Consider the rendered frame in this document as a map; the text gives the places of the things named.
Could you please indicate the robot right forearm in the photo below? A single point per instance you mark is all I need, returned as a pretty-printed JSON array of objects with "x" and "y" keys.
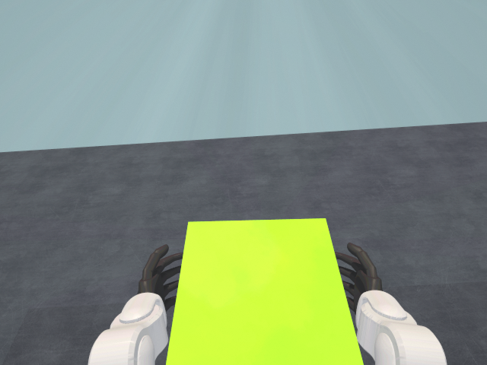
[{"x": 391, "y": 335}]

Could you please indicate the robot left forearm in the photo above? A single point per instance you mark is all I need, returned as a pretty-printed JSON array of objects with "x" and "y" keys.
[{"x": 136, "y": 336}]

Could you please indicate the carton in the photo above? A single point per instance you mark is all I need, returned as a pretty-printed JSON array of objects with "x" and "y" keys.
[{"x": 262, "y": 292}]

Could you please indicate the robot right hand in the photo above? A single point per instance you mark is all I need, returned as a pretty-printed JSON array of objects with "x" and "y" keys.
[{"x": 365, "y": 277}]

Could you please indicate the robot left hand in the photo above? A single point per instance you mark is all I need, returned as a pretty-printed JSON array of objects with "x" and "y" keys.
[{"x": 153, "y": 278}]

